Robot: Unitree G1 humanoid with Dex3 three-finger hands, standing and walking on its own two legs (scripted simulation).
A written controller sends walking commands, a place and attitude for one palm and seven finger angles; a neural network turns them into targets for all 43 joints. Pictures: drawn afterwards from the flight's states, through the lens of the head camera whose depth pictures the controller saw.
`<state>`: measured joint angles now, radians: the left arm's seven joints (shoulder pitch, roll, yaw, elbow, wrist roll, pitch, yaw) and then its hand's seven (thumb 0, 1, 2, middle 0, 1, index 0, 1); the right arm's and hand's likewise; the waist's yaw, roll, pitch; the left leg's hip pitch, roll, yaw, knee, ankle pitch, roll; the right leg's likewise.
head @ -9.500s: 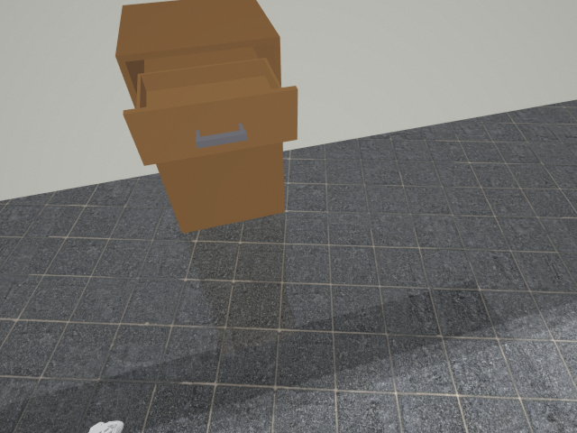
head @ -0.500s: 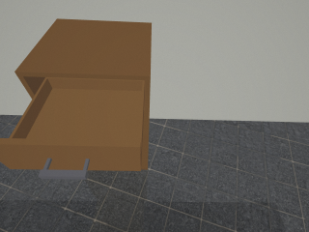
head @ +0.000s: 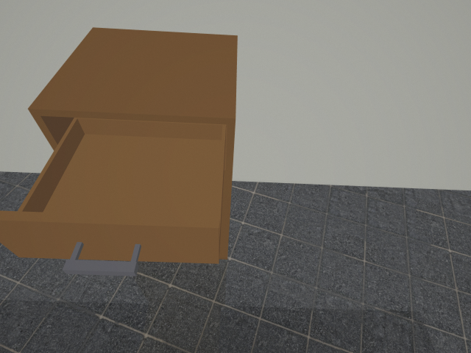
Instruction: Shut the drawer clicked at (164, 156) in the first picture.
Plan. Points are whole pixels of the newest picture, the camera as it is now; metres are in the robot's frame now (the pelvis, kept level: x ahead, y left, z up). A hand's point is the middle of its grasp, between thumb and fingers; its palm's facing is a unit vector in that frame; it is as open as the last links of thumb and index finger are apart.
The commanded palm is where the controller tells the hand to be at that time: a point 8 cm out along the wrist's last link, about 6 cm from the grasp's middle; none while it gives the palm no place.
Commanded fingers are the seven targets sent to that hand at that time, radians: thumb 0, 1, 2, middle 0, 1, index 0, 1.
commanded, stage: come to a stop and stand still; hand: left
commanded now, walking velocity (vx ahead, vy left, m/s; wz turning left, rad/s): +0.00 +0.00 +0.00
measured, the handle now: (104, 258) +0.29 +0.27 -0.06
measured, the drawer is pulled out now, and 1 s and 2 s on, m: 0.28 0.28 0.26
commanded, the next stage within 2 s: look again from close up in 0.04 s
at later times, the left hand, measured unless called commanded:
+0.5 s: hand out of the picture +0.01 +0.22 -0.19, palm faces +0.02 -0.98 -0.21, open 7.4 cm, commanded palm none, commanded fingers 0.00 0.90 0.90 -0.20 -0.30 -0.20 -0.30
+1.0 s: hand (106, 314) +0.18 +0.21 -0.01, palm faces +0.22 -0.97 -0.11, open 6.8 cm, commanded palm +0.07 +0.27 -0.05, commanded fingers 0.00 0.90 0.90 -0.48 -0.60 -0.48 -0.60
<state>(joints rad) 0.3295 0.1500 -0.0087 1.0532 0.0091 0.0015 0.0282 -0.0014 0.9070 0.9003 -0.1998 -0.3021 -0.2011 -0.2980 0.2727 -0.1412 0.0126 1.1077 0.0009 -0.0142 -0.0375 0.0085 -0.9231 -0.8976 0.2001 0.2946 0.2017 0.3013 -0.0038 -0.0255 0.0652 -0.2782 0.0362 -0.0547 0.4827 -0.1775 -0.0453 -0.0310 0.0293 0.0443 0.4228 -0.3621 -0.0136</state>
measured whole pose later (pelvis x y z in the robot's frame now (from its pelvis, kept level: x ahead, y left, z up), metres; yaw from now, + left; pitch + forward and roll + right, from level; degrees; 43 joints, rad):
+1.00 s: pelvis -0.03 +0.01 -0.04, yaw +0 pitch +6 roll +0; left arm 0.42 0.18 0.15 0.11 -0.17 -0.29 -0.02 0.00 0.91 0.90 -0.30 -0.42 -0.31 -0.41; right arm 0.19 -0.19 -0.03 0.73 0.02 -0.25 -0.08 0.01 -0.91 -0.90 0.20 0.30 0.20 0.30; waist -0.03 0.03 -0.13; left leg -0.64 0.00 -0.05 0.79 -0.25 -0.03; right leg -0.43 -0.01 0.01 0.84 -0.51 0.01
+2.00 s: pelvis -0.05 +0.03 -0.07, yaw +0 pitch +9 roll -4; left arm 0.69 0.22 0.15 -0.33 -0.27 -0.28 -0.20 0.01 0.90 0.90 -1.29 -1.48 -1.29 -1.48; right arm 0.19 -0.17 -0.02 0.51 0.05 -0.23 -0.06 0.02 -0.91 -0.90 0.20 0.30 0.20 0.30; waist 0.01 0.04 -0.16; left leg -0.85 0.02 -0.08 1.05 -0.35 0.00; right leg -0.59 0.02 -0.02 1.02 -0.59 0.03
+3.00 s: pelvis -0.04 +0.01 -0.07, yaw +1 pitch +9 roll -3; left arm 0.63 0.23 0.20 -0.19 -0.30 -0.31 -0.28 0.01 0.90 0.90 -1.40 -1.60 -1.40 -1.60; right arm 0.21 -0.20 -0.02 0.55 0.05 -0.24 -0.08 0.01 -0.90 -0.90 0.20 0.30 0.20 0.30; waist 0.02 0.05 -0.15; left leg -0.83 0.03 -0.10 1.03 -0.35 -0.04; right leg -0.57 0.04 -0.04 1.03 -0.60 0.00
